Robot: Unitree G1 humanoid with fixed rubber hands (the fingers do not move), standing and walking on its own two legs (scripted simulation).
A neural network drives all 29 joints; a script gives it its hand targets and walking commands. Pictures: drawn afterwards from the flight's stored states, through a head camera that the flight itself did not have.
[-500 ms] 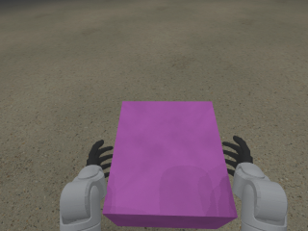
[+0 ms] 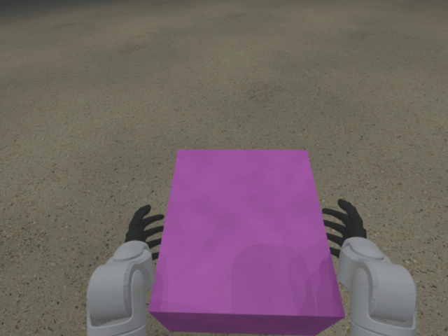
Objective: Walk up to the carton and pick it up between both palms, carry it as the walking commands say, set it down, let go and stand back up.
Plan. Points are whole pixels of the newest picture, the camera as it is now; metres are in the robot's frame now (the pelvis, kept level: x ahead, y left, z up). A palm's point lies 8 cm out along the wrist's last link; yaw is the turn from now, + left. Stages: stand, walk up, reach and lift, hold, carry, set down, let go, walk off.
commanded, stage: carry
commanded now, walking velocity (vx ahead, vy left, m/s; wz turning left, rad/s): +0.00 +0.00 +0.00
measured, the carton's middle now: (241, 236) +0.31 -0.01 +0.04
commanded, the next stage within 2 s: none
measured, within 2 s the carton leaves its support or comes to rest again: neither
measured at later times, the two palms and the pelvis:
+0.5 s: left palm (147, 238) +0.26 +0.15 +0.11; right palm (353, 235) +0.26 -0.18 +0.11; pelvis +0.02 -0.01 +0.01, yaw +0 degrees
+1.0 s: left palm (168, 171) +0.42 +0.14 +0.11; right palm (328, 167) +0.43 -0.19 +0.10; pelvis +0.18 -0.02 +0.01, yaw +1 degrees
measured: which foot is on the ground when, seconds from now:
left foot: down 0.00-0.92, up 0.94-1.00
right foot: down 0.00-0.74, up 0.76-0.88, down 0.90-1.00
